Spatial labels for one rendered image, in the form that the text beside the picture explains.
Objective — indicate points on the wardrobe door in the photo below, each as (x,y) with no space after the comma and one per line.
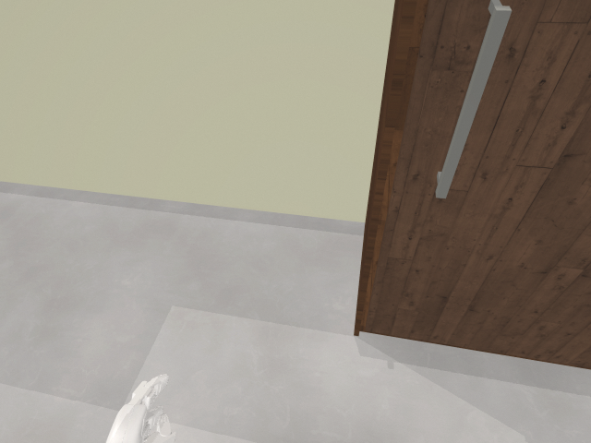
(503,263)

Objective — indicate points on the handle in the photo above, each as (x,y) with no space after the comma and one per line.
(496,27)

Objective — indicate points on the left robot hand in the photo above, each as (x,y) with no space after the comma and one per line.
(133,423)

